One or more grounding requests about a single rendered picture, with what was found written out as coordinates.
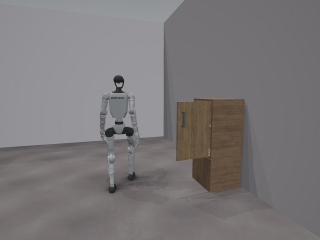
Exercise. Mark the robot left forearm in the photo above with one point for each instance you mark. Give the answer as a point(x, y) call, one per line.
point(102, 121)

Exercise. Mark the robot left shin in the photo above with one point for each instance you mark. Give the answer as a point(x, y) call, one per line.
point(111, 171)

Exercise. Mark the robot right hand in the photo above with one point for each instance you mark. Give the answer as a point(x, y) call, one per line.
point(137, 136)

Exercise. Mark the handle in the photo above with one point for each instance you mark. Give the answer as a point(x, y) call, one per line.
point(183, 119)

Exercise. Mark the robot left hand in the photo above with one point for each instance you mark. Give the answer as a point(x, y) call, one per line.
point(102, 133)

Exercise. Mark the humanoid robot head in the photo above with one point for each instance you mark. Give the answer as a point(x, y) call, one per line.
point(118, 79)

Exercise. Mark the robot right forearm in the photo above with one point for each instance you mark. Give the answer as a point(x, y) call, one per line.
point(134, 121)

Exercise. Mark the cupboard door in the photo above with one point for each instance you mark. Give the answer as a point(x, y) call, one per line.
point(192, 141)

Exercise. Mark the left robot upper arm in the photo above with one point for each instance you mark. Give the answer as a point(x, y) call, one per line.
point(104, 103)

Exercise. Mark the right robot upper arm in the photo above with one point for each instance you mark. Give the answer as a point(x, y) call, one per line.
point(131, 98)

